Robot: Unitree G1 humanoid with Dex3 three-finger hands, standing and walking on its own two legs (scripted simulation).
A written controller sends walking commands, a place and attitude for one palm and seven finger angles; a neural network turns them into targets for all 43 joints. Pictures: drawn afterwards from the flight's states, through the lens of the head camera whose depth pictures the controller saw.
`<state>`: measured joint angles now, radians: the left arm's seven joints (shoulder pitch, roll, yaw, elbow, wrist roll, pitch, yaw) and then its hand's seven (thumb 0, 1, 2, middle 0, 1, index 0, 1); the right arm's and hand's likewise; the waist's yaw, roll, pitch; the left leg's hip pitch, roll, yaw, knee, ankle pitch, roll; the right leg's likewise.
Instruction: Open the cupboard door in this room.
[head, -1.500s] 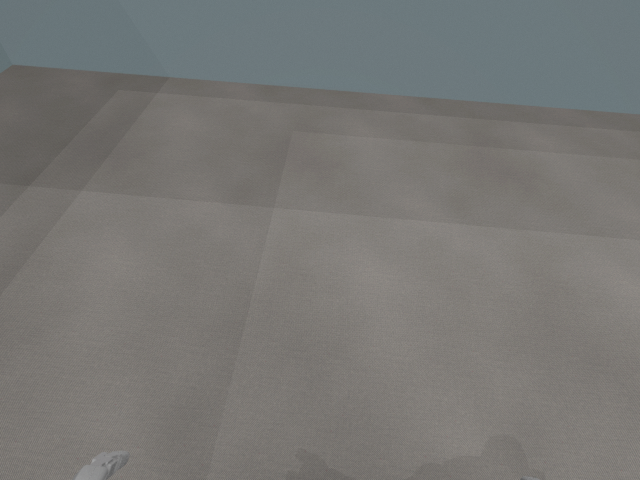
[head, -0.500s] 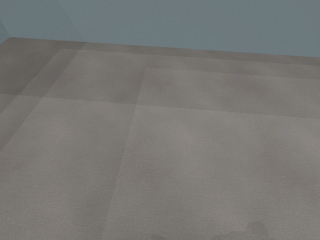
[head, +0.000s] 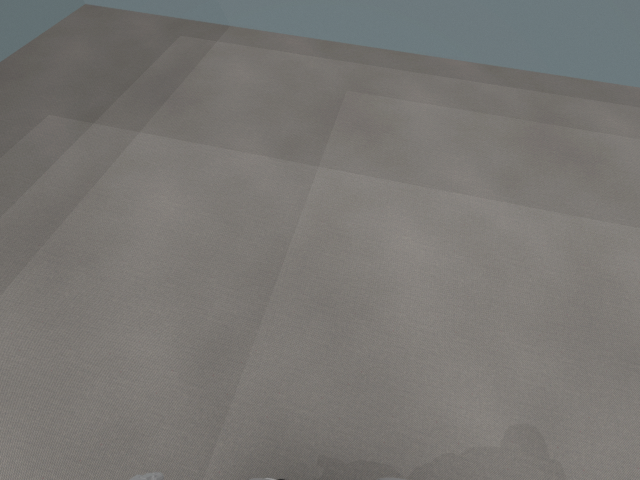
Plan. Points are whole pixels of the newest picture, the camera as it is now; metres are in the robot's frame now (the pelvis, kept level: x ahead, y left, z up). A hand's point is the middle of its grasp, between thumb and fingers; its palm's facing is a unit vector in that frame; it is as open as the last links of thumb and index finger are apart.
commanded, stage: turn or walk to find it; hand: left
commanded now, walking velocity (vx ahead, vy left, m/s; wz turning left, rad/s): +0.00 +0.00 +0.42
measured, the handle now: out of the picture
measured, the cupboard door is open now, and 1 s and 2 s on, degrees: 0 0 0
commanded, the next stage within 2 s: none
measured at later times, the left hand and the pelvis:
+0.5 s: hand out of the picture -0.07 +0.18 -0.17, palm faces +0.28 -0.93 -0.23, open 7.4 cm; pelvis -0.05 -0.02 +0.00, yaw +16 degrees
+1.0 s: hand out of the picture -0.06 +0.20 -0.15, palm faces +0.44 -0.85 -0.28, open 7.4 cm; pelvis -0.07 -0.03 -0.01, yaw +26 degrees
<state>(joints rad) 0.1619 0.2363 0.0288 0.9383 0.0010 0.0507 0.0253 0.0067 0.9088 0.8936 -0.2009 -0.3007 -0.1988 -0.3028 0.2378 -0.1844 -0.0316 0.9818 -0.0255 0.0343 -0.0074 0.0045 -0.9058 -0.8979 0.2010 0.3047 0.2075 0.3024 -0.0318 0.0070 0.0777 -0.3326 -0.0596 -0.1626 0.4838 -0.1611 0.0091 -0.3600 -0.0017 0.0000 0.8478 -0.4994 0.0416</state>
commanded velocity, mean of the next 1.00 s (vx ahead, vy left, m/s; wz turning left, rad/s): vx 0.00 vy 0.00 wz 0.42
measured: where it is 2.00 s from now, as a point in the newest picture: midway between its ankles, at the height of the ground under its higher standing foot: outside the picture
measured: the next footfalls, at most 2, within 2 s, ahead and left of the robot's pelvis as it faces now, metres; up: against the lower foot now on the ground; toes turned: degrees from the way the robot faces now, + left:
right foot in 0.10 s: +0.01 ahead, -0.14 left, +0.00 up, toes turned +3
left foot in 0.54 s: -0.07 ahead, +0.11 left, +0.00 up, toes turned +20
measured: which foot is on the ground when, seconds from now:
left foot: down 0.00-0.10, up 0.12-0.52, down 0.54-1.00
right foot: up 0.00-0.08, down 0.10-0.54, up 0.56-0.98, down 1.00-1.00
